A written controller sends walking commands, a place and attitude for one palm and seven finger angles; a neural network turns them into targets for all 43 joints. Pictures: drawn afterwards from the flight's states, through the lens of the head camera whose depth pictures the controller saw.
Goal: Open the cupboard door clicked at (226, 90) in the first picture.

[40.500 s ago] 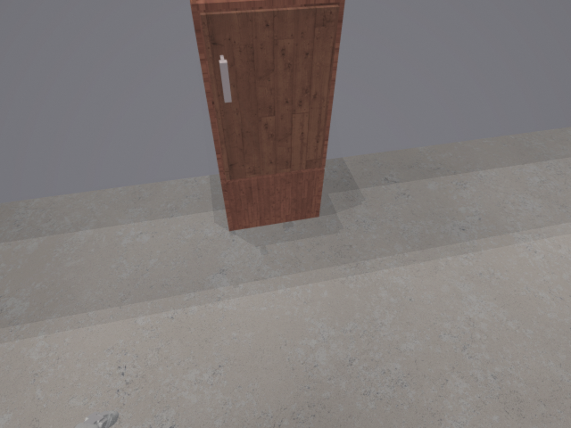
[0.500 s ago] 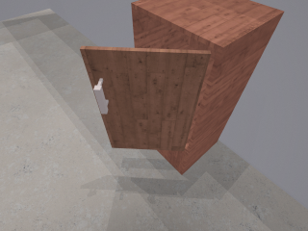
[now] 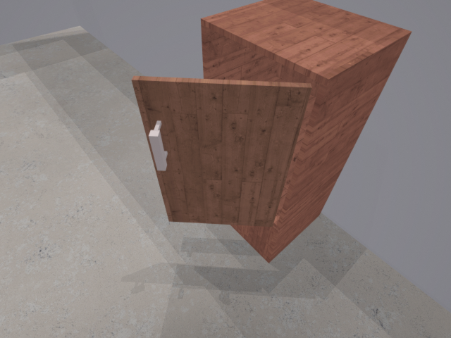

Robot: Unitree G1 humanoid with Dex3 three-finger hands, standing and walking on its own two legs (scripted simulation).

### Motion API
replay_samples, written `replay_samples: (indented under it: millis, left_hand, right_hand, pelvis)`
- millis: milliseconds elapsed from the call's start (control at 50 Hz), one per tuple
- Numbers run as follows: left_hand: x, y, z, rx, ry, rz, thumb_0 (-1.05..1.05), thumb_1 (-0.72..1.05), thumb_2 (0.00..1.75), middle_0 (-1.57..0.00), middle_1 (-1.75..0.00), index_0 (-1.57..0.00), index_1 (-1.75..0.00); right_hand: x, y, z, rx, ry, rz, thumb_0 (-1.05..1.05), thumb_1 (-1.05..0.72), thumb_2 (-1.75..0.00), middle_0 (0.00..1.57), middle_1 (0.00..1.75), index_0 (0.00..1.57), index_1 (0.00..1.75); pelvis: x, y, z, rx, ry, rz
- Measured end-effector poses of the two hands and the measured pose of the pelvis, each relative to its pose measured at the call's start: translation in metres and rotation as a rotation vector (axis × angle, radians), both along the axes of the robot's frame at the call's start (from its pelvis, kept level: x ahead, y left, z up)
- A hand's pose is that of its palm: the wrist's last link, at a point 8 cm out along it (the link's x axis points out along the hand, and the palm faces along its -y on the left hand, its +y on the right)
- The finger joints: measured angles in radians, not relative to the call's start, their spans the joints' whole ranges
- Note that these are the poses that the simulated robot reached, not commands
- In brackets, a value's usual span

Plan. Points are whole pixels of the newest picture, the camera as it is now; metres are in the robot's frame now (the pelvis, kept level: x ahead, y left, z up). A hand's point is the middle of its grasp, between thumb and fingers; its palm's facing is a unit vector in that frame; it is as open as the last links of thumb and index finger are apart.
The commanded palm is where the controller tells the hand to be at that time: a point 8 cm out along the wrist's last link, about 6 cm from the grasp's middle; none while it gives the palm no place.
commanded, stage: come to a stop and stand still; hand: left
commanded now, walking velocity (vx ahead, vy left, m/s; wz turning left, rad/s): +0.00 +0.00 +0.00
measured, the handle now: (160, 145) +0.55 +0.21 -0.01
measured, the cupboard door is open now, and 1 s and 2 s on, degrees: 46 46 46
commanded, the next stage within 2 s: look again from close up in 0.16 s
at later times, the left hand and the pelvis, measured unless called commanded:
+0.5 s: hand out of the picture +0.04 +0.18 -0.17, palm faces -0.02 -0.98 -0.21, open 7.3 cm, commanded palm none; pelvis +0.02 +0.00 +0.00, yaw -1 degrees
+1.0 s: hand (130, 294) +0.20 +0.19 -0.05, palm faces +0.26 -0.95 -0.18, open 7.4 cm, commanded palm +0.14 +0.23 -0.06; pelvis +0.03 -0.01 +0.00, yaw +2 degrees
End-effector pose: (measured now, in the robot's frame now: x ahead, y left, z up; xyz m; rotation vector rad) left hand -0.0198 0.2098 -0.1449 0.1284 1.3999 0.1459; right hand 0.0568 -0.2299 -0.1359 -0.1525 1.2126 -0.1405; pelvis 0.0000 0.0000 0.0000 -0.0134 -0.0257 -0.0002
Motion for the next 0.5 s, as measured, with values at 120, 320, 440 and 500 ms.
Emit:
replay_samples:
  millis: [120, 320, 440, 500]
  left_hand:
    - [0.007, 0.011, 0.003, 0.024, -0.032, -0.023, 0.0, 0.91, 0.9, -0.2, -0.3, -0.2, -0.3]
    - [0.034, 0.027, 0.012, 0.064, -0.059, -0.052, 0.0, 0.91, 0.9, -0.2, -0.3, -0.2, -0.3]
    - [0.05, 0.023, 0.01, 0.051, -0.063, -0.06, 0.0, 0.91, 0.9, -0.2, -0.3, -0.2, -0.3]
    - [0.057, 0.018, 0.008, 0.039, -0.065, -0.061, 0.0, 0.91, 0.9, -0.2, -0.3, -0.2, -0.3]
  right_hand:
    - [-0.014, 0.004, -0.006, 0.013, 0.006, -0.004, 0.0, -0.93, -0.9, 0.2, 0.3, 0.2, 0.3]
    - [-0.047, 0.009, -0.009, 0.035, 0.123, -0.016, 0.01, -0.92, -0.9, 0.2, 0.3, 0.2, 0.3]
    - [-0.052, 0.009, -0.007, 0.032, 0.165, -0.028, 0.01, -0.91, -0.9, 0.2, 0.3, 0.2, 0.3]
    - [-0.048, 0.008, -0.006, 0.028, 0.169, -0.031, 0.01, -0.91, -0.9, 0.2, 0.3, 0.2, 0.3]
  pelvis:
    - [0.001, 0.004, -0.002, 0.004, -0.001, 0.002]
    - [0.007, 0.003, 0.002, 0.018, 0.018, -0.006]
    - [0.015, 0.0, 0.003, 0.018, 0.017, -0.009]
    - [0.019, -0.001, 0.003, 0.018, 0.016, -0.01]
